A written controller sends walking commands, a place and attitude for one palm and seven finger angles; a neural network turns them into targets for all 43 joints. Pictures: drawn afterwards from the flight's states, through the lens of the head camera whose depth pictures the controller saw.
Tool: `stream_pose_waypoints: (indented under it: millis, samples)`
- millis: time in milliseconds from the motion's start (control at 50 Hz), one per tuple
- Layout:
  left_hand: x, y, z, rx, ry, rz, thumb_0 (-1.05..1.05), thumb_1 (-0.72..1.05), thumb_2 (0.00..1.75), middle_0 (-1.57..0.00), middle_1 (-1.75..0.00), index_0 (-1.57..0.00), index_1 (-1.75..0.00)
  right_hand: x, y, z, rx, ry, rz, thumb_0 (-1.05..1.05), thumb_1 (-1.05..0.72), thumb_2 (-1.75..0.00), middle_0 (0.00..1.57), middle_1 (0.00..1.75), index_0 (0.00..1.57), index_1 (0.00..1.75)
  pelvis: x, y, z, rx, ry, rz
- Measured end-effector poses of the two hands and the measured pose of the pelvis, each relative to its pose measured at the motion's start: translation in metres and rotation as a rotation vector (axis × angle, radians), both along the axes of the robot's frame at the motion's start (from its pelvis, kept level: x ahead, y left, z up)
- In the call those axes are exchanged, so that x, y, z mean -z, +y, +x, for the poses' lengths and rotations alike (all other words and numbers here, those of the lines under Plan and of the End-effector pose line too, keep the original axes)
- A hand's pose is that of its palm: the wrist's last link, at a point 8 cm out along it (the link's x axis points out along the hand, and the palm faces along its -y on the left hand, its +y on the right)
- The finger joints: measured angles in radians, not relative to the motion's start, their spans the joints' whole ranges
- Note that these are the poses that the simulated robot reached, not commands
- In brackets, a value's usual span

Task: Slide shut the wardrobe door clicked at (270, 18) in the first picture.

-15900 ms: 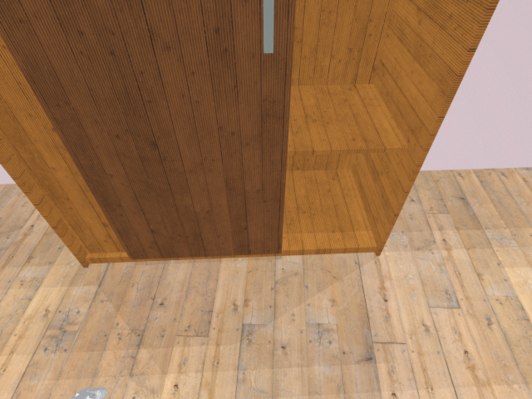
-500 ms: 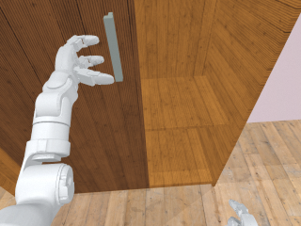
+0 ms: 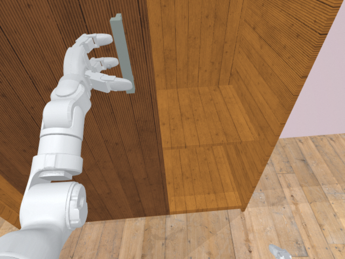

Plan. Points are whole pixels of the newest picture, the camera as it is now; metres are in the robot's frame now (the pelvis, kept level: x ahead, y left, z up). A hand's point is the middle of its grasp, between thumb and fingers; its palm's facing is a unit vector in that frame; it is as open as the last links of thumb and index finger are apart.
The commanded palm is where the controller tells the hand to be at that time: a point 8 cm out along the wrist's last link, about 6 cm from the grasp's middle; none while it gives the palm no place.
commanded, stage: feel for the door with the fingertips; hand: left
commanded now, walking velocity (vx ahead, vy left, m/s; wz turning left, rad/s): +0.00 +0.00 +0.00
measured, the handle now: (125, 55) +0.50 +0.13 +0.26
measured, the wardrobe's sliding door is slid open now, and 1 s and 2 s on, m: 0.43 0.43 0.43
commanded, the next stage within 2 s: slide the fingers in behind the handle in 0.26 s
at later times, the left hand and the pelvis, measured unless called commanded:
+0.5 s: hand (110, 63) +0.45 +0.15 +0.27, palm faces +0.10 -0.99 +0.01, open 14.0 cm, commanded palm +0.41 +0.20 +0.26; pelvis +0.00 +0.00 +0.00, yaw -1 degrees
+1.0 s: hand (114, 69) +0.42 +0.13 +0.27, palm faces +0.11 -0.99 +0.00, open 14.0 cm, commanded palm +0.40 +0.18 +0.26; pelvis +0.00 +0.00 +0.00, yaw +0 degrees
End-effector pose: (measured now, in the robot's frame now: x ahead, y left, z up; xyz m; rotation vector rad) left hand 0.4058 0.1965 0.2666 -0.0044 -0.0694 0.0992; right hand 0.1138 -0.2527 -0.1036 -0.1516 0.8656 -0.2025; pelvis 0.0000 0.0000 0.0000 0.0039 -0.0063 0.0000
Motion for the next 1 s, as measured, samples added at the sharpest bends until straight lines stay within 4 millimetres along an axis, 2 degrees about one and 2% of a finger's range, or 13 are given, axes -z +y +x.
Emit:
stream_pose_waypoints:
  millis: [200, 380, 520, 700, 840, 1000]
  samples:
    - [0.004, -0.006, 0.008, -0.007, 0.030, -0.001, -0.01, -0.50, 0.30, -0.30, -1.20, -0.30, -1.20, 0.001, -0.001, -0.005, 0.012, 0.000, 0.003, 0.01, -0.90, -0.90, 0.20, 0.30, 0.20, 0.30, 0.000, 0.000, -0.001, 0.004, 0.004, 0.000]
    - [0.000, -0.001, 0.018, -0.010, 0.023, -0.001, -0.01, -0.50, 0.30, -0.30, -1.20, -0.30, -1.20, 0.003, 0.000, -0.012, 0.018, 0.020, 0.002, 0.01, -0.90, -0.90, 0.20, 0.30, 0.20, 0.30, 0.000, 0.000, 0.000, 0.006, 0.015, -0.001]
    - [0.002, 0.001, 0.013, 0.001, -0.002, -0.003, -0.01, -0.50, 0.30, -0.30, -1.20, -0.30, -1.20, 0.003, 0.001, -0.014, 0.032, 0.024, 0.009, 0.01, -0.90, -0.90, 0.20, 0.30, 0.20, 0.30, 0.000, 0.003, 0.003, 0.014, 0.014, 0.000]
    - [0.009, 0.001, -0.003, -0.001, 0.005, -0.004, -0.01, -0.50, 0.30, -0.30, -1.20, -0.30, -1.20, -0.004, 0.007, 0.007, 0.005, -0.026, 0.009, 0.01, -0.90, -0.90, 0.20, 0.30, 0.20, 0.30, 0.000, 0.004, 0.003, 0.011, -0.002, -0.001]
    - [0.004, -0.007, -0.009, 0.009, 0.000, -0.003, -0.01, -0.50, 0.29, -0.30, -1.20, -0.30, -1.20, -0.011, 0.015, 0.028, -0.037, -0.076, 0.013, 0.01, -0.90, -0.90, 0.20, 0.30, 0.20, 0.30, 0.000, 0.005, 0.000, 0.001, -0.008, -0.001]
    - [0.002, -0.014, -0.009, -0.015, 0.016, 0.003, -0.01, -0.50, 0.30, -0.29, -1.20, -0.30, -1.21, -0.011, 0.022, 0.032, -0.059, -0.083, 0.028, 0.01, -0.90, -0.90, 0.20, 0.30, 0.20, 0.30, 0.000, 0.004, -0.003, -0.004, -0.010, 0.000]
